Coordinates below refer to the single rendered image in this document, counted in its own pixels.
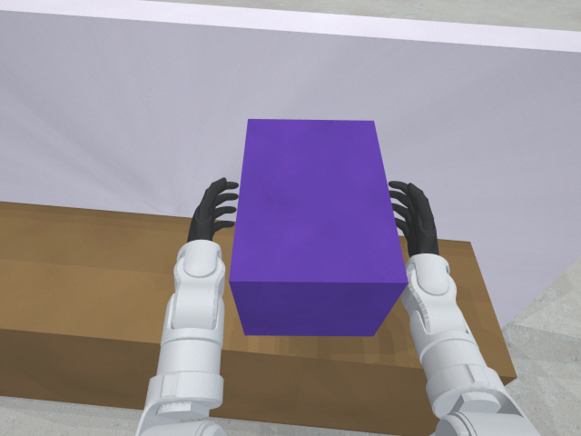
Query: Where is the right robot forearm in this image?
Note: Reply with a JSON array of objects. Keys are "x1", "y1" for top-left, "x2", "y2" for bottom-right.
[{"x1": 400, "y1": 253, "x2": 541, "y2": 436}]

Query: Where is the pedestal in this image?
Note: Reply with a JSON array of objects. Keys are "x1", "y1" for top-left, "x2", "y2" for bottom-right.
[{"x1": 0, "y1": 202, "x2": 517, "y2": 436}]

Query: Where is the left robot hand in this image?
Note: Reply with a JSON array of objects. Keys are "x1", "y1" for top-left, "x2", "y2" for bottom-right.
[{"x1": 187, "y1": 177, "x2": 239, "y2": 243}]

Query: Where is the left robot forearm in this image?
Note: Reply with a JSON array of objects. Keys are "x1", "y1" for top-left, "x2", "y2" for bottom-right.
[{"x1": 135, "y1": 240, "x2": 225, "y2": 436}]

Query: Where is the right robot upper arm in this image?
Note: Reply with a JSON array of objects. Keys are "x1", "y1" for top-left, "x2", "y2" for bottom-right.
[{"x1": 435, "y1": 411, "x2": 540, "y2": 436}]

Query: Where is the right robot hand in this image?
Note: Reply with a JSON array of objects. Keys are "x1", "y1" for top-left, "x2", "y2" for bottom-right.
[{"x1": 389, "y1": 181, "x2": 439, "y2": 258}]

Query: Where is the carton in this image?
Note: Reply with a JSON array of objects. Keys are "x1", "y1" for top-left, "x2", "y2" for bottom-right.
[{"x1": 229, "y1": 119, "x2": 409, "y2": 336}]

